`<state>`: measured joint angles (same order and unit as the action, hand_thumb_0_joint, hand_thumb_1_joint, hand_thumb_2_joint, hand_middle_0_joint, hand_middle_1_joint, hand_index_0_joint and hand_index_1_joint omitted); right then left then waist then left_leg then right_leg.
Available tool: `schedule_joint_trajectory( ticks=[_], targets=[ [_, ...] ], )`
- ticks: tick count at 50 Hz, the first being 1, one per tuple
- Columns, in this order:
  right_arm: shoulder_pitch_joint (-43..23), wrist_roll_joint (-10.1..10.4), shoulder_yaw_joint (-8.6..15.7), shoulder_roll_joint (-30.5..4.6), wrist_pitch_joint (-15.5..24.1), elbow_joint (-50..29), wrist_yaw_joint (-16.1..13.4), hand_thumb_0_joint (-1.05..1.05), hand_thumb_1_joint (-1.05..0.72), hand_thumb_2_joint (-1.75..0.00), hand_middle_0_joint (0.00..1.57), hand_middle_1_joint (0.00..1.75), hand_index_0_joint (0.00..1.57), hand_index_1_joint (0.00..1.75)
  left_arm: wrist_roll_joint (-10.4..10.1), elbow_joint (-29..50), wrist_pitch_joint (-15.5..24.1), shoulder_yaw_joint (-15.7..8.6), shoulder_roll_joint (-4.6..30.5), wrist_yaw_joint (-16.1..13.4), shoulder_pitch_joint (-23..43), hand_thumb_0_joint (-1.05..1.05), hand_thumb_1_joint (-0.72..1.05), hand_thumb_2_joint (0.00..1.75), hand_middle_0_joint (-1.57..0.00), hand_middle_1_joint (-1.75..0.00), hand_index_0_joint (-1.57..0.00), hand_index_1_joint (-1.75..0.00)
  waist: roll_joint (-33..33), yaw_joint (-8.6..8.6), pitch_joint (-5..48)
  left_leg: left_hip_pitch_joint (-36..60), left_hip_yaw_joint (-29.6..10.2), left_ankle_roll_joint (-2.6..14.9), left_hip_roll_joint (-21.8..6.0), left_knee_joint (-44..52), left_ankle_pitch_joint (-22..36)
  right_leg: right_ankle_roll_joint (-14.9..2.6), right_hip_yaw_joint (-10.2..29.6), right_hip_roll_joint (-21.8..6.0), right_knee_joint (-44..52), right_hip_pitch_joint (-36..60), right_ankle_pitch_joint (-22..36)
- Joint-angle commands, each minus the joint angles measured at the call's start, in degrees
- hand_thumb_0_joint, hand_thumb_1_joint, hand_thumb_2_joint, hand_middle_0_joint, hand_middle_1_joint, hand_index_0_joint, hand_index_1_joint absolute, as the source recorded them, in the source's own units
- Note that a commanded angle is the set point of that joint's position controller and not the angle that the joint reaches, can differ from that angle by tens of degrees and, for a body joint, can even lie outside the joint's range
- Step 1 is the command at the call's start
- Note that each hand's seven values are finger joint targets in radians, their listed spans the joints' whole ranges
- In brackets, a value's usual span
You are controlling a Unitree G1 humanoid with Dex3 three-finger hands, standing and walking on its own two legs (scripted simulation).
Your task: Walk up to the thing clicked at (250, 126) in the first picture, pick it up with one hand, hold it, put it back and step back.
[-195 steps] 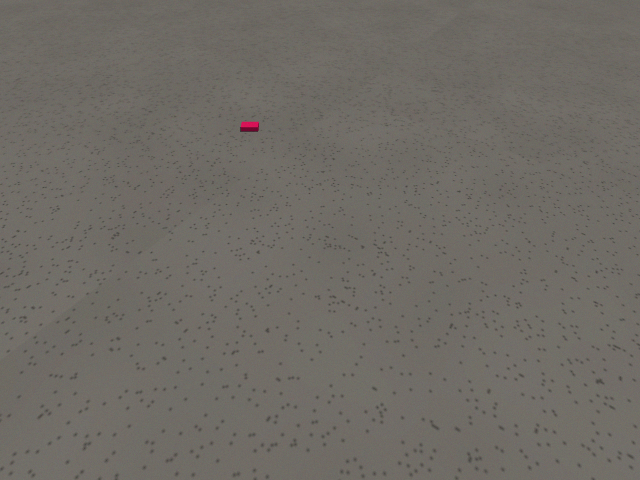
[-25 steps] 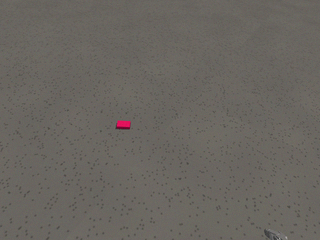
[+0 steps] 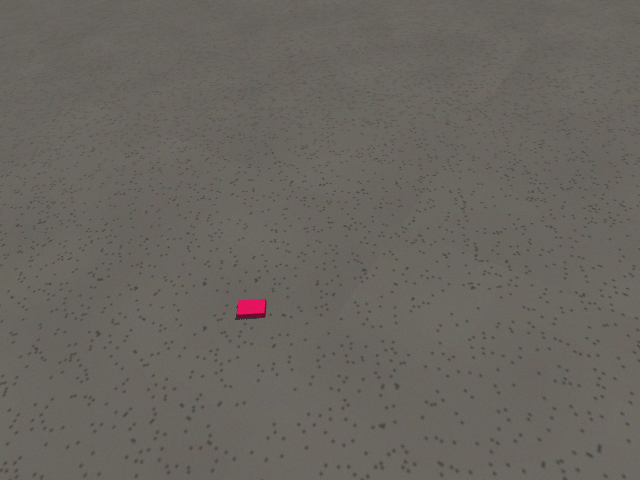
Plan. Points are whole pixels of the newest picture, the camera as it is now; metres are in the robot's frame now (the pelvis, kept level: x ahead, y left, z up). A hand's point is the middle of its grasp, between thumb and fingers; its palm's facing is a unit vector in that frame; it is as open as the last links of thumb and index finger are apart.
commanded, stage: walk up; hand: left
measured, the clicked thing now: (251, 308) +0.84 +0.32 -0.75
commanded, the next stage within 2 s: none
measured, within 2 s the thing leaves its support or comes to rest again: neither
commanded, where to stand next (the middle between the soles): +0.41 +0.06 m, yaw -1 degrees
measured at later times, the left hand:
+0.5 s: hand (111, 441) +0.23 +0.33 -0.14, palm faces -0.09 -0.93 -0.35, open 7.4 cm
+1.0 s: hand (125, 368) +0.34 +0.36 -0.15, palm faces -0.03 -0.91 -0.41, open 7.4 cm
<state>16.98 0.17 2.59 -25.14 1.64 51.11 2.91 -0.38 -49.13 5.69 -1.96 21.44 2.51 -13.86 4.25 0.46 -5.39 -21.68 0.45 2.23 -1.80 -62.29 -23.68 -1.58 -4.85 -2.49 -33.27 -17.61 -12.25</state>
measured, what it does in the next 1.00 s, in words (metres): walks ahead: left foot, then right foot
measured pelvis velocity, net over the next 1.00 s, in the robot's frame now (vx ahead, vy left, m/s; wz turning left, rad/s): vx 0.30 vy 0.07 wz -0.02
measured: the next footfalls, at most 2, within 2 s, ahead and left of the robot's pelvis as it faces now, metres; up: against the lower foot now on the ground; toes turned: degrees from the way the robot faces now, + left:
left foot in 0.26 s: +0.22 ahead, +0.18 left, +0.00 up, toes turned +6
right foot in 0.64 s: +0.34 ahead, -0.09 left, +0.00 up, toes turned -5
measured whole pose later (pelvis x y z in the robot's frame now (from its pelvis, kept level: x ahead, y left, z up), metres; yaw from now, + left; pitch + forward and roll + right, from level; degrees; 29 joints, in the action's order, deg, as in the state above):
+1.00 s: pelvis +0.30 +0.07 -0.01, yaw -1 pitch -3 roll -1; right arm 13.3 -0.7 3.1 -25.0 2.1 51.5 2.5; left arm 0.2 -50.4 3.0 -1.3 24.5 1.1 -17.6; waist 1.7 2.2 -5.2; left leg -22.9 2.0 0.3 -3.8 -36.3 -10.7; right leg 1.3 -2.5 -4.4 -39.5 -16.3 -20.2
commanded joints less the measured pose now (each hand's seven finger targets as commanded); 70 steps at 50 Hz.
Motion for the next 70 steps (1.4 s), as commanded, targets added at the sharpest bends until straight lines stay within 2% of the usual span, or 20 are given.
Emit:
schedule_joint_trajectory(
  ticks=[1,8,12,13,14,15,20,31,32,33,34,40,48,51,52,56,63,65,66,70],
  targets=[
    [3.5,-0.8,4.0,-10.2,1.0,-3.2,0.5,0.00,-0.90,-0.90,0.20,0.30,0.20,0.30,0.5,3.5,0.8,-5.0,17.3,-1.5,-2.3,0.00,0.90,0.90,-0.20,-0.30,-0.20,-0.30,-12.8,-0.01,2.2,-7.7,-1.5,-1.79,-3.7,7.2,5.7,-10.78,13.0,-12.4,19.6,4.0,-5.4],
    [-3.0,-1.5,4.6,-9.0,2.3,-4.8,1.8,0.00,-0.90,-0.90,0.20,0.30,0.20,0.30,0.9,4.5,0.9,-5.7,19.1,-0.8,-2.3,0.00,0.90,0.90,-0.20,-0.30,-0.20,-0.30,-11.9,1.23,3.5,-1.4,0.9,-2.21,-4.3,26.1,12.4,-10.41,11.0,-13.4,17.0,2.8,-13.1],
    [7.2,-1.8,6.1,-11.3,2.8,-1.1,0.8,0.00,-0.90,-0.90,0.20,0.30,0.20,0.30,1.5,4.7,-0.2,-4.3,17.0,-0.8,1.3,0.00,0.90,0.90,-0.20,-0.30,-0.20,-0.30,-6.1,-5.69,4.1,18.1,3.9,-1.17,-0.9,27.2,8.3,-6.71,6.5,-9.2,4.4,-12.5,-21.7],
    [11.4,-1.8,6.9,-14.1,3.3,0.0,0.2,0.00,-0.90,-0.90,0.20,0.30,0.20,0.30,1.6,4.8,-0.6,-3.2,13.7,-0.8,-0.6,0.00,0.90,0.90,-0.20,-0.30,-0.20,-0.30,4.7,-7.42,4.9,22.6,-2.9,0.63,-3.8,35.4,-4.6,-5.08,2.4,-4.7,-10.8,-16.9,-18.9],
    [12.5,-2.3,7.6,-19.1,3.9,-1.2,-0.4,0.00,-0.90,-0.90,0.20,0.30,0.20,0.30,0.5,5.1,-0.8,-2.0,9.4,-0.7,-2.3,0.00,0.90,0.90,-0.20,-0.30,-0.20,-0.30,17.5,-7.40,3.3,23.4,-32.4,5.28,-17.9,49.8,-20.5,-1.04,1.0,4.3,-29.6,-27.9,-18.2],
    [9.7,-0.6,7.8,-20.9,3.8,-2.9,-0.3,0.00,-0.90,-0.90,0.20,0.30,0.20,0.30,0.7,3.9,-1.1,-3.6,15.5,-1.8,-2.5,0.00,0.90,0.90,-0.20,-0.30,-0.20,-0.30,10.8,-6.16,2.8,20.7,-41.7,13.12,-24.2,52.0,-20.9,-1.74,6.8,1.7,-34.0,-27.7,-20.0],
    [2.4,-0.6,5.1,-14.4,4.1,-4.4,-1.4,0.00,-0.90,-0.90,0.20,0.30,0.20,0.30,0.3,-0.7,-1.0,-3.4,15.2,-0.9,-5.9,0.00,0.90,0.90,-0.20,-0.30,-0.20,-0.30,5.7,-1.28,2.6,13.2,-12.3,10.10,-14.9,44.9,13.6,0.29,7.5,-3.6,-24.4,-16.4,-9.3],
    [0.0,-0.5,3.6,-11.7,2.6,-7.8,-0.7,0.00,-0.90,-0.90,0.20,0.30,0.20,0.30,1.1,-1.6,-0.2,-5.1,14.6,-0.4,-8.4,0.00,0.90,0.90,-0.20,-0.30,-0.20,-0.30,-2.7,2.86,5.7,-0.9,-1.4,6.64,-9.5,29.3,7.9,-0.14,0.6,1.9,1.9,13.5,0.1],
    [2.0,-0.3,2.4,-8.1,2.6,-8.1,-0.7,0.00,-0.90,-0.90,0.20,0.30,0.20,0.30,1.3,-2.1,0.3,-6.2,17.5,-1.1,-12.3,0.00,0.90,0.90,-0.20,-0.30,-0.20,-0.30,-14.0,5.13,7.7,-6.7,2.5,4.11,-4.8,15.0,6.0,-2.21,11.2,-3.6,9.1,20.1,-9.2],
    [2.6,-0.5,1.3,-5.3,2.5,-9.2,-0.6,0.00,-0.90,-0.90,0.20,0.30,0.20,0.30,1.3,-0.6,1.1,-7.2,22.6,-1.8,-14.1,0.00,0.90,0.90,-0.20,-0.30,-0.20,-0.30,-22.6,4.93,7.5,-17.7,4.0,0.52,2.0,0.5,-6.4,-7.91,36.6,-18.9,17.1,23.8,-15.1],
    [0.3,-1.0,3.1,-11.1,1.6,-8.2,-1.4,0.00,-0.90,-0.90,0.20,0.30,0.20,0.30,0.6,0.1,0.7,-6.7,23.3,-1.6,-11.5,0.00,0.90,0.90,-0.20,-0.30,-0.20,-0.30,-14.2,4.67,5.0,-19.4,-1.8,0.30,-0.1,-2.3,-8.6,-14.25,43.2,-23.4,19.3,18.5,-18.6],
    [4.3,-0.9,4.1,-11.2,0.7,-3.2,-0.1,0.00,-0.90,-0.90,0.20,0.30,0.20,0.30,0.5,2.9,0.5,-5.3,18.7,-1.9,-4.0,0.00,0.90,0.90,-0.20,-0.30,-0.20,-0.30,-13.9,0.05,1.9,-10.5,-2.1,-1.50,-4.5,6.5,3.1,-11.04,17.3,-13.0,16.9,5.4,-6.9],
    [1.6,-0.7,3.3,-7.5,1.6,-0.8,-1.6,0.00,-0.90,-0.90,0.20,0.30,0.20,0.30,0.5,3.3,-1.7,-2.6,15.3,-2.6,0.6,0.00,0.90,0.90,-0.20,-0.30,-0.20,-0.30,-9.1,-2.16,7.2,12.4,4.3,-1.81,1.1,30.6,17.0,-7.21,6.0,-8.5,-1.4,-5.1,10.9],
    [4.7,-0.9,5.9,-19.5,2.5,-1.8,-2.3,0.00,-0.90,-0.90,0.20,0.30,0.20,0.30,0.1,2.8,-3.2,-1.3,12.0,-2.9,-5.2,0.00,0.90,0.90,-0.20,-0.30,-0.20,-0.30,8.9,-3.08,9.3,17.7,-30.9,10.15,-21.7,46.8,-3.9,-0.73,3.0,2.9,-23.8,-18.6,-22.2],
    [2.5,-0.5,6.5,-20.0,2.1,-2.0,-2.2,0.00,-0.90,-0.90,0.20,0.30,0.20,0.30,0.9,1.1,-3.5,-2.4,16.3,-3.4,-3.1,0.00,0.90,0.90,-0.20,-0.30,-0.20,-0.30,5.3,-3.33,6.3,13.2,-33.7,13.43,-22.8,47.7,-11.3,-0.81,6.7,-0.1,-28.1,-17.9,-22.8],
    [-4.7,-0.9,4.3,-14.6,2.0,-3.1,-2.8,0.00,-0.90,-0.90,0.20,0.30,0.20,0.30,0.6,-3.1,-3.6,-2.9,15.2,-2.7,-7.4,0.00,0.90,0.90,-0.20,-0.30,-0.20,-0.30,6.8,0.21,3.3,6.4,-14.6,9.03,-13.9,43.4,-0.7,-0.29,6.0,-2.6,-21.1,-12.2,-13.9],
    [-9.7,-0.5,1.5,-10.1,0.6,-3.3,-2.7,0.00,-0.90,-0.90,0.20,0.30,0.20,0.30,1.8,-5.8,-3.4,-3.5,12.2,-2.9,-5.4,0.00,0.90,0.90,-0.20,-0.30,-0.20,-0.30,2.0,2.02,5.4,-5.5,-6.9,4.29,-10.3,34.1,1.0,-0.90,2.9,0.8,1.5,7.9,-4.5],
    [-7.4,0.2,0.0,-5.1,0.1,-2.5,-2.8,0.00,-0.90,-0.90,0.20,0.30,0.20,0.30,2.5,-3.6,-2.5,-4.1,17.9,-3.2,0.3,0.00,0.90,0.90,-0.20,-0.30,-0.20,-0.30,-14.0,-0.21,2.1,-7.9,-0.3,-1.12,-1.3,22.2,-3.1,-5.88,28.3,-13.7,16.4,0.9,-18.3],
    [-8.1,0.1,1.1,-8.6,-0.1,-0.7,-3.4,0.00,-0.90,-0.90,0.20,0.30,0.20,0.30,2.0,-3.1,-2.9,-3.9,19.4,-2.8,5.0,0.00,0.90,0.90,-0.20,-0.30,-0.20,-0.30,-13.7,-0.64,1.2,0.2,0.1,-0.95,-0.4,18.4,-6.3,-10.16,28.8,-16.8,16.6,-7.3,-19.4],
    [-6.1,0.1,1.2,-10.1,1.4,3.6,-3.2,0.00,-0.90,-0.90,0.20,0.30,0.20,0.30,0.6,-4.6,-3.4,-1.4,12.7,-2.5,7.5,0.00,0.90,0.90,-0.20,-0.30,-0.20,-0.30,-8.1,-2.00,5.8,9.7,-6.9,0.73,-5.5,35.3,9.6,-1.80,9.9,-5.0,5.3,-4.2,-2.0]
  ],
)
